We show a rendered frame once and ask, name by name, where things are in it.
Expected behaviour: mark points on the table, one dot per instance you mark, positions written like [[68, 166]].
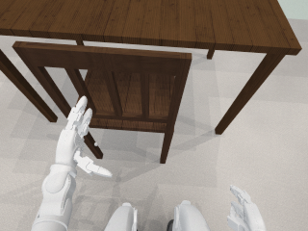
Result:
[[253, 26]]

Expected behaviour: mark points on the robot left hand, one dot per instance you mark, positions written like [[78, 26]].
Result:
[[72, 137]]

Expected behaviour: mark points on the chair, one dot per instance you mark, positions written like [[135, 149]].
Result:
[[126, 89]]

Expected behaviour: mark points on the right robot shin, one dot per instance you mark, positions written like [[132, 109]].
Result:
[[183, 202]]

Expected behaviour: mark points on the robot shin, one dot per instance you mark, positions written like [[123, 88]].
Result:
[[126, 204], [183, 202]]

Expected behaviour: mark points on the left robot shin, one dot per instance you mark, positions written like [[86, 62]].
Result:
[[126, 204]]

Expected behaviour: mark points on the left robot forearm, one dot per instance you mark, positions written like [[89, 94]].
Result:
[[56, 207]]

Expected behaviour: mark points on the robot right hand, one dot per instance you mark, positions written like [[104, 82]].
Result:
[[250, 217]]

